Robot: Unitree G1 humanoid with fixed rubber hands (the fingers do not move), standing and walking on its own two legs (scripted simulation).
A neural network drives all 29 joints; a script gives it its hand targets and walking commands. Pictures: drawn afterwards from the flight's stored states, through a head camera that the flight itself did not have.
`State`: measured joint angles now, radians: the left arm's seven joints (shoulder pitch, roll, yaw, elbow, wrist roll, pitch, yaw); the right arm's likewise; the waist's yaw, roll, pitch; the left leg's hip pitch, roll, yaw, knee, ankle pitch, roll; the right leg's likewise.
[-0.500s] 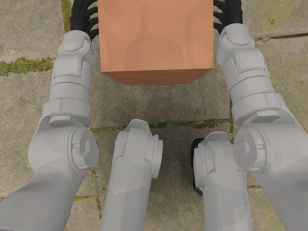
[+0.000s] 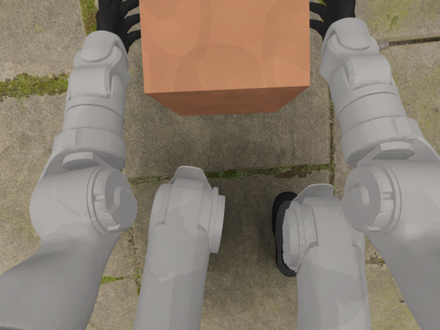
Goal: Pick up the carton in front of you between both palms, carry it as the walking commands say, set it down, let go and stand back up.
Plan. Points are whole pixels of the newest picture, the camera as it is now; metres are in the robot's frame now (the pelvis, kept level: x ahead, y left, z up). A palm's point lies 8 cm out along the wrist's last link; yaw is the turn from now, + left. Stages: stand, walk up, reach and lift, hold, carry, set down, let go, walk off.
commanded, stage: set down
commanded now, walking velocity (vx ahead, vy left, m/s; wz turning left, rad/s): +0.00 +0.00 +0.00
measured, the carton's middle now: (225, 45) +0.52 +0.09 -0.24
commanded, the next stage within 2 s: let go in 1.54 s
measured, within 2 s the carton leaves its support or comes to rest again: rests again in 0.22 s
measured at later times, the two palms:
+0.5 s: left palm (90, 41) +0.50 +0.29 -0.19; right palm (348, 31) +0.55 -0.10 -0.19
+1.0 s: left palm out of the picture +0.50 +0.29 -0.02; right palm out of the picture +0.56 -0.09 -0.02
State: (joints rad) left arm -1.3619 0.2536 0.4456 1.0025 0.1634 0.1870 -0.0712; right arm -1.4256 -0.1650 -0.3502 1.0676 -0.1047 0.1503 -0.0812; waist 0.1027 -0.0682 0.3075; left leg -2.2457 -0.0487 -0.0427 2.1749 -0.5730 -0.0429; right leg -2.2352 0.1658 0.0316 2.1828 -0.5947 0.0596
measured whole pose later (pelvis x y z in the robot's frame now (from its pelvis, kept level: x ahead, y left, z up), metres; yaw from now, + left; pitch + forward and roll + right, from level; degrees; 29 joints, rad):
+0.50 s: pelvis +0.00 +0.00 -0.02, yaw +1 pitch +34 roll -1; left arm -1.37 0.45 0.18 1.15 -0.22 0.00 0.02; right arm -1.39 -0.33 -0.04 1.03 0.20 0.06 -0.13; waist 0.09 -0.03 0.42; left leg -2.25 0.00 -0.01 2.24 -0.58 0.00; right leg -2.22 0.10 0.01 2.25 -0.63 0.05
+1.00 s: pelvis +0.01 +0.00 +0.09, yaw +2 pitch +44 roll -2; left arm -1.21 0.35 0.28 0.94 -0.09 0.13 0.01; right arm -1.26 -0.23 -0.22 0.92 0.05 0.16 -0.14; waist 0.08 -0.03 0.05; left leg -2.13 -0.04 -0.03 1.87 -0.51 0.00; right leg -2.08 0.07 0.01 1.88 -0.57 0.03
